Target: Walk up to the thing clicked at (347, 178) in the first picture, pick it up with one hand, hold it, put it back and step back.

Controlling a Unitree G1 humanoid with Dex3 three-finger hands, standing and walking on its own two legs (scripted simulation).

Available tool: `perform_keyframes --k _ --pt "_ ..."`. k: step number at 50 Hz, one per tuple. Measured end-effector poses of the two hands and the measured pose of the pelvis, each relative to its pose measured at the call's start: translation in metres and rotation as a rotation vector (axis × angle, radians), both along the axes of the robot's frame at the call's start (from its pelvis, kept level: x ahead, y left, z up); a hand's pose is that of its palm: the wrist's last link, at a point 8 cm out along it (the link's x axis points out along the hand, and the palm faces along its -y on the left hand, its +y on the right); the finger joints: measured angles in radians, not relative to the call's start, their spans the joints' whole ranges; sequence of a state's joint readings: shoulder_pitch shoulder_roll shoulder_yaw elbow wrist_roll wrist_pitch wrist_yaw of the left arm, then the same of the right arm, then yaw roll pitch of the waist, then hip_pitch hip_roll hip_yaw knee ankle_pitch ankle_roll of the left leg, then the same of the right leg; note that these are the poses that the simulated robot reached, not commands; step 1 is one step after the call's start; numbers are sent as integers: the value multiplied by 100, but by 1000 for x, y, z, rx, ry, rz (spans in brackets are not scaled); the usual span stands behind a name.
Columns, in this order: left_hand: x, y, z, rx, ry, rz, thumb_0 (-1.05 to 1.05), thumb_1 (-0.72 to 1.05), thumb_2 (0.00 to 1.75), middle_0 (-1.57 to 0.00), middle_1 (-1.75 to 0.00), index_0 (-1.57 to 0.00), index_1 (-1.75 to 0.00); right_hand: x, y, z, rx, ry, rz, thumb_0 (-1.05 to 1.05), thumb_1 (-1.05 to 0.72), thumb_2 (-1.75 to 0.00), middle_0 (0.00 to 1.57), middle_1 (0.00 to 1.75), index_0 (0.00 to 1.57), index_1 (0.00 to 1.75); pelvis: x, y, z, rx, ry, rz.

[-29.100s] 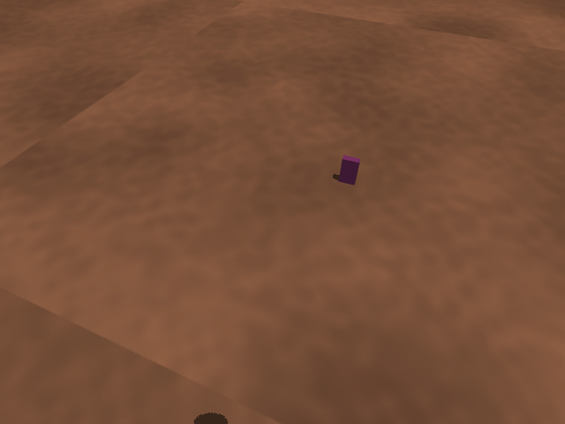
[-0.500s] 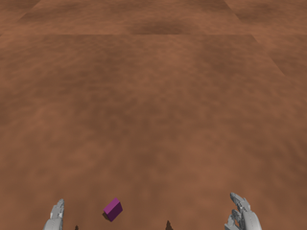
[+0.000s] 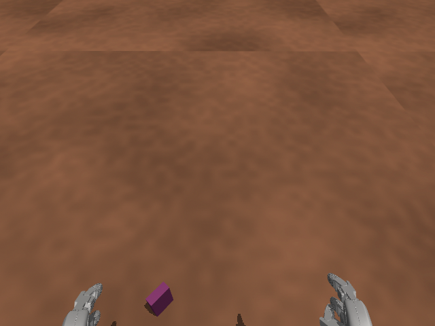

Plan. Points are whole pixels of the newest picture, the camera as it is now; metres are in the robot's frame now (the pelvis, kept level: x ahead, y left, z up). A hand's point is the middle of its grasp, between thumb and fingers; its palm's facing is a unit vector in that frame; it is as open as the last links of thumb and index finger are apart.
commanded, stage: stand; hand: left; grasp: from the side
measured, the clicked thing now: (160, 299) +0.39 +0.21 -0.65
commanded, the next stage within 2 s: none
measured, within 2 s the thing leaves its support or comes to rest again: neither
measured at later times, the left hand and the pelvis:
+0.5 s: hand out of the picture +0.05 +0.26 -0.11, palm faces +0.01 -0.94 -0.34, open 7.4 cm; pelvis -0.01 +0.01 +0.04, yaw +1 degrees
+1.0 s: hand out of the picture +0.04 +0.26 -0.10, palm faces +0.02 -0.94 -0.35, open 7.4 cm; pelvis -0.01 +0.01 +0.06, yaw +1 degrees
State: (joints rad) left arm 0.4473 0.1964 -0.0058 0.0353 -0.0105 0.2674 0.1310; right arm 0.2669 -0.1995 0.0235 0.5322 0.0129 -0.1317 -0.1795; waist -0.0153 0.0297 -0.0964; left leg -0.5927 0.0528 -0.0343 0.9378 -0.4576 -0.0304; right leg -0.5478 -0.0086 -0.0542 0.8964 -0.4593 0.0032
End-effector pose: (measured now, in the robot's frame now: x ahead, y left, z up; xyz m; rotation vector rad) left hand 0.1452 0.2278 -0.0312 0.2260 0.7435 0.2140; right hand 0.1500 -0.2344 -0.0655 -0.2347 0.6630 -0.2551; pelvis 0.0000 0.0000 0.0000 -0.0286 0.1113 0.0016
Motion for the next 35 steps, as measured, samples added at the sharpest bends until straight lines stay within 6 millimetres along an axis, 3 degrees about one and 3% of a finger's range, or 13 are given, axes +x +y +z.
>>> perform_keyframes --k 6,13,23,35 --pt "-7 21 -28 45 74 -104 0 49 81 -20 -29 -20 -29 -16 -14 -16 -41 253 135 1 -90 -90 20 30 20 30 -8 -1 9 30 -72 7" --pt "-47 54 -42 52 233 -46 0 79 88 -20 -30 -20 -30 -52 -39 -13 -38 388 72 1 -90 -90 20 30 21 30 -10 3 22 31 -111 7" --pt "-95 74 -45 41 409 26 1 89 90 -20 -30 -20 -30 -88 -37 -11 -12 526 25 1 -91 -90 20 30 20 30 -9 12 39 24 -146 14" --pt "-114 76 -41 26 493 63 1 91 90 -20 -30 -20 -30 -88 -24 -10 25 558 27 1 -91 -90 20 30 20 30 -9 15 51 29 -176 18"
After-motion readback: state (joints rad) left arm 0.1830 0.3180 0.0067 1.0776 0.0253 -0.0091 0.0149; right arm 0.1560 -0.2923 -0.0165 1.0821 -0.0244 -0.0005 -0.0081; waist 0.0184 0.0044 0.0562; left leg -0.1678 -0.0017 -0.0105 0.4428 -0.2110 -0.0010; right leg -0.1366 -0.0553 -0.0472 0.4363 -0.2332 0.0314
